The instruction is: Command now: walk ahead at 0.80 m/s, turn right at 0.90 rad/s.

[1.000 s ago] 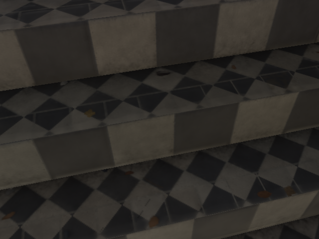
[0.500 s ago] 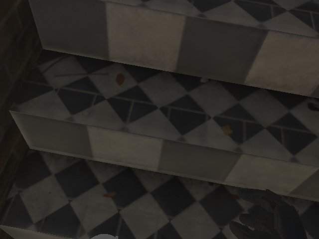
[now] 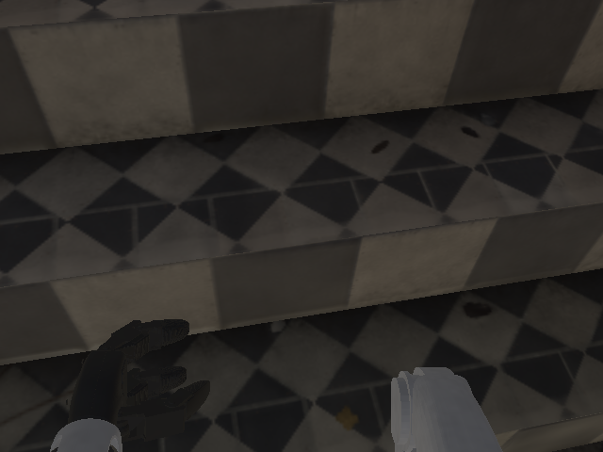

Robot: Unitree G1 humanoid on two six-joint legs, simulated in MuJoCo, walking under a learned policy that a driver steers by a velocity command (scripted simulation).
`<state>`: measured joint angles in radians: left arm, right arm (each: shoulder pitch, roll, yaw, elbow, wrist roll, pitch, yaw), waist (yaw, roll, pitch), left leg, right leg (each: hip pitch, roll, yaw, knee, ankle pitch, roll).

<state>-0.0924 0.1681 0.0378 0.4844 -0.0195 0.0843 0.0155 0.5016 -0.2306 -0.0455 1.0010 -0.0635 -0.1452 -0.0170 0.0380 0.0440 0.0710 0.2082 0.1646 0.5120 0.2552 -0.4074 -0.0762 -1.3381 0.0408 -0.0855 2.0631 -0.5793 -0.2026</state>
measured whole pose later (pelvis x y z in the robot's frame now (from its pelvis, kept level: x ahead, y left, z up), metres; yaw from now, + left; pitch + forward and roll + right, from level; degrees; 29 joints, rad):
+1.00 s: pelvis +0.39 +0.04 +0.39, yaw +2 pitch +1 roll +1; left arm 0.19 0.24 0.05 0.90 0.05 -0.12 -0.01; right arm 0.13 -0.17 -0.04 0.60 0.02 -0.03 -0.01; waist -0.08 -0.01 -0.11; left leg -1.01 0.00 -0.11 2.18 -0.29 0.14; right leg -0.41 -0.23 -0.16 0.73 -0.33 -0.01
